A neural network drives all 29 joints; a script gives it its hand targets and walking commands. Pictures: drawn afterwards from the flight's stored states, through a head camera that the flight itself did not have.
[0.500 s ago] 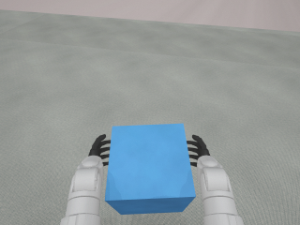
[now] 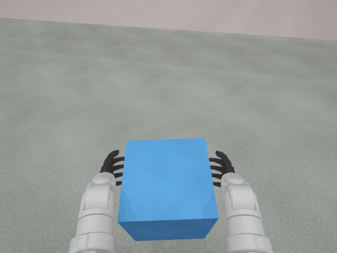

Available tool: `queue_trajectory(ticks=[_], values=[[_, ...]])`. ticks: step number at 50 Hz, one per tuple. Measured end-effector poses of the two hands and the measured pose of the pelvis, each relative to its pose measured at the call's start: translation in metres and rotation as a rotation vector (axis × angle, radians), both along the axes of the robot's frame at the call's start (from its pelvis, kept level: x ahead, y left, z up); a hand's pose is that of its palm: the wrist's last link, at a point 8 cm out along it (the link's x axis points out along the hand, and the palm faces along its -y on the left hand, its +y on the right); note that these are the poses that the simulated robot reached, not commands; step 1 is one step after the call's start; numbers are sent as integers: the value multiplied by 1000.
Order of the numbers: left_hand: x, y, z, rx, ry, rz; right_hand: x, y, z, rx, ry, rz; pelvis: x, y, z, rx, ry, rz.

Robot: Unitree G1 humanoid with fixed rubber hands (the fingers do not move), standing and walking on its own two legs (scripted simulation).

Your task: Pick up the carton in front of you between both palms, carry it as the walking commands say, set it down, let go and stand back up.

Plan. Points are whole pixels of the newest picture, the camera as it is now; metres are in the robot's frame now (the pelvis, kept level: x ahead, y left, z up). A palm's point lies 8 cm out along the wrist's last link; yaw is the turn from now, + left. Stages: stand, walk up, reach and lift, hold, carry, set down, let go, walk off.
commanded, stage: set down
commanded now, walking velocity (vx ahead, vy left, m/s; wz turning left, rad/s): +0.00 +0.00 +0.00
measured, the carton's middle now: (168, 192) +0.31 +0.00 -0.05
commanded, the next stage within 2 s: none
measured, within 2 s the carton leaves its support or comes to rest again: neither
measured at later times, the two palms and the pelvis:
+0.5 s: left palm (128, 187) +0.35 +0.12 -0.08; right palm (222, 191) +0.34 -0.17 -0.10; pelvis -0.02 +0.03 -0.04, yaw -1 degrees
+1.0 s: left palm (143, 200) +0.39 +0.09 -0.24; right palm (220, 200) +0.39 -0.20 -0.25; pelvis -0.06 +0.01 -0.17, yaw +1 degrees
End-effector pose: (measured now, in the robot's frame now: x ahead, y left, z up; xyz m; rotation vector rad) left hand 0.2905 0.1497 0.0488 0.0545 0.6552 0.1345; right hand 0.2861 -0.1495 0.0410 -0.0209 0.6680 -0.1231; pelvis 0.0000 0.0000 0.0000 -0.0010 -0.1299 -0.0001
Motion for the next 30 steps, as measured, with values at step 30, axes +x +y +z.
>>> queue_trajectory(ticks=[30], values=[[61, -31, -181, -3, 21, 56, 58, -25, -189, -8, 26, -31, -29, 23, -60, 37, 556, -14]])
